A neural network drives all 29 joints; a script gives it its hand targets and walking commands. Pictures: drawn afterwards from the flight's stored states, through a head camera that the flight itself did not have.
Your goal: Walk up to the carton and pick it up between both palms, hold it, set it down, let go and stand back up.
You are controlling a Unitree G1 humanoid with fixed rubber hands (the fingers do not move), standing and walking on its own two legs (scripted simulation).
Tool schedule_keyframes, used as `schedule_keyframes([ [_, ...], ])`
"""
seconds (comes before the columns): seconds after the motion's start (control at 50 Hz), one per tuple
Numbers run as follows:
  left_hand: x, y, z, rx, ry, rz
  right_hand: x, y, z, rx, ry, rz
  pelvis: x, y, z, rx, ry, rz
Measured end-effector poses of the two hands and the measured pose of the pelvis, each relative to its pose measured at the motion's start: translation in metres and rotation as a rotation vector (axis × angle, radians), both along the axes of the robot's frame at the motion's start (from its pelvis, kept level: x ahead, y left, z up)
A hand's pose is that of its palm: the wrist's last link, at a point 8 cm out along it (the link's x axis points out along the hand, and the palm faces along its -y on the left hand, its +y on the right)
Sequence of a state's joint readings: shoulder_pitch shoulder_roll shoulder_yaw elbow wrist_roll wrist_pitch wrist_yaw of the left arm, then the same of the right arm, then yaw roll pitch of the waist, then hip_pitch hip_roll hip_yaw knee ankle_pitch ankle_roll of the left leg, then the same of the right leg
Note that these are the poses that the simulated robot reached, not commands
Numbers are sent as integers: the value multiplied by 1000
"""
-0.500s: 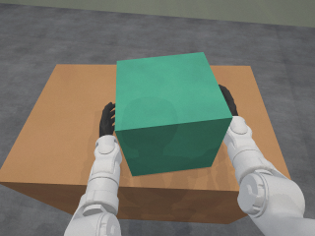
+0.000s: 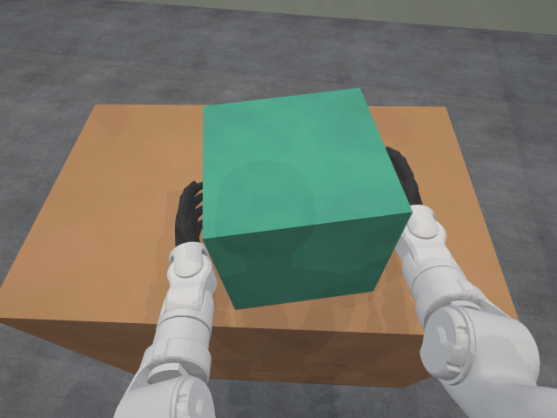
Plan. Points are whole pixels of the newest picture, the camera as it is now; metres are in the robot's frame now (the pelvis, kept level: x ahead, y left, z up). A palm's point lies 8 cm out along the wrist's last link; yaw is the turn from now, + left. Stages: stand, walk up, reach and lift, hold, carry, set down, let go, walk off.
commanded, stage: set down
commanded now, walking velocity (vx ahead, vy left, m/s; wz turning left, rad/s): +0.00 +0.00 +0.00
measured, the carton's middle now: (293, 205) +0.43 +0.01 +0.02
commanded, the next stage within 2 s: none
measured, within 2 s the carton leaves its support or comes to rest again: neither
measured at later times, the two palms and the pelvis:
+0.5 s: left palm (190, 238) +0.37 +0.17 +0.02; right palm (404, 203) +0.43 -0.15 +0.04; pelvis +0.00 +0.00 +0.00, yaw +0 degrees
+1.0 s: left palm (191, 239) +0.37 +0.17 +0.02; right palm (404, 204) +0.43 -0.15 +0.04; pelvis -0.01 +0.00 +0.00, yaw +0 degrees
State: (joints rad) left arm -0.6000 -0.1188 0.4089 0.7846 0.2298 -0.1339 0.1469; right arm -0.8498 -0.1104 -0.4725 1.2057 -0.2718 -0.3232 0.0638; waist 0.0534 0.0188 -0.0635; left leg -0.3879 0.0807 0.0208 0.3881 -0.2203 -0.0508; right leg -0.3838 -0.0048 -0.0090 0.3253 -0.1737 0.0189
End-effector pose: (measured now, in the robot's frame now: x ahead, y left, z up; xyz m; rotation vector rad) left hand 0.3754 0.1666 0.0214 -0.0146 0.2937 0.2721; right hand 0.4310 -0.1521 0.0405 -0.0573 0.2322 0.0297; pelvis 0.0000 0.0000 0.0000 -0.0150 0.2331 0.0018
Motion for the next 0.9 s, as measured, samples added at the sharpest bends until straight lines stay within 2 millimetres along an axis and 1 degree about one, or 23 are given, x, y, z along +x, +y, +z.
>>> schedule_keyframes([
  [0.9,-3,-1,-4,3,-23,-1,-5,-2,-5,-25,0,3,-5,-1,-1,1,-4,-1],
])
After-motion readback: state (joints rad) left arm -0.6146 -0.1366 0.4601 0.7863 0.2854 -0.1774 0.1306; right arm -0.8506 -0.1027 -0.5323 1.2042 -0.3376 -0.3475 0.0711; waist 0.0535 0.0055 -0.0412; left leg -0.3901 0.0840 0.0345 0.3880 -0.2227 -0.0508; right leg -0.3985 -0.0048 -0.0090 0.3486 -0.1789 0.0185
